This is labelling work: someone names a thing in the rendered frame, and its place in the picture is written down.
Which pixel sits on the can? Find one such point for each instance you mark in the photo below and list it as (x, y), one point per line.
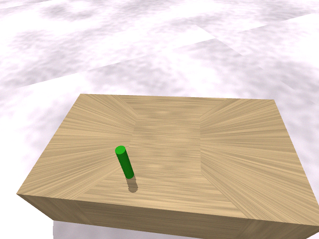
(124, 161)

